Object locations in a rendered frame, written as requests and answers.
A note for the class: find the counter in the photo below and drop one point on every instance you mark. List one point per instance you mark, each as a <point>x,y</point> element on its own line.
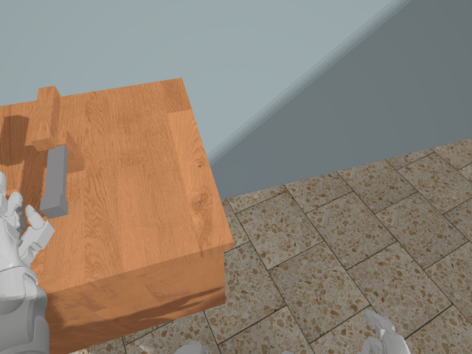
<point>144,239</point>

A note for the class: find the left robot forearm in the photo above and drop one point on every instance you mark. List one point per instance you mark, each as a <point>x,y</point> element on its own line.
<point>23,328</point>

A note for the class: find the left robot hand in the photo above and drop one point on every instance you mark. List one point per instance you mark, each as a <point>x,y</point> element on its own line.
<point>35,238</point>

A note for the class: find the right robot hand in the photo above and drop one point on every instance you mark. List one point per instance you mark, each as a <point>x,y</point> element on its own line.
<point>392,343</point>

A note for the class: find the tap lever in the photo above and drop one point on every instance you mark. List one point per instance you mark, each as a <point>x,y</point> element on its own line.
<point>54,203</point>

